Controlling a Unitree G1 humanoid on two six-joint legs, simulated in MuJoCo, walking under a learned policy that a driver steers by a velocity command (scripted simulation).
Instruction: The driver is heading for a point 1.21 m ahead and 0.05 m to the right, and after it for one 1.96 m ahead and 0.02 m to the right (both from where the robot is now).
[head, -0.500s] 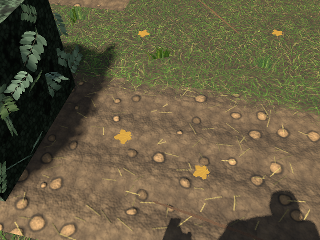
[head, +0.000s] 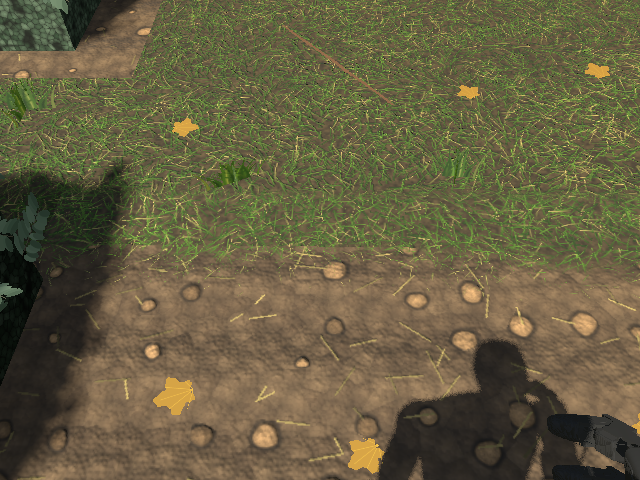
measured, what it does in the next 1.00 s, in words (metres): walks ahead: right foot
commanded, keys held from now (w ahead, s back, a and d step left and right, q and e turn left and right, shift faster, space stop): w+e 0.20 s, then w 0.80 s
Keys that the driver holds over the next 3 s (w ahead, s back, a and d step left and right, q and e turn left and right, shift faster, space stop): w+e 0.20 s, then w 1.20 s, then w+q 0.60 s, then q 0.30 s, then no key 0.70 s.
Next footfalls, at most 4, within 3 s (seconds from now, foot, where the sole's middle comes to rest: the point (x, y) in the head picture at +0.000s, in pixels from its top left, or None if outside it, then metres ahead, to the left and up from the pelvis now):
0.50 right None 0.39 -0.18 -0.76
1.02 left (370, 377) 0.71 0.00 -0.76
1.54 right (498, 303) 0.93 -0.31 -0.76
2.08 left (397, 210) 1.23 -0.06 -0.76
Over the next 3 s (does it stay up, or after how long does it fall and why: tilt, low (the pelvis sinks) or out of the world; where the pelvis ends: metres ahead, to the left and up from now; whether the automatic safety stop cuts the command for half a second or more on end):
stays up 1.25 -0.17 0.01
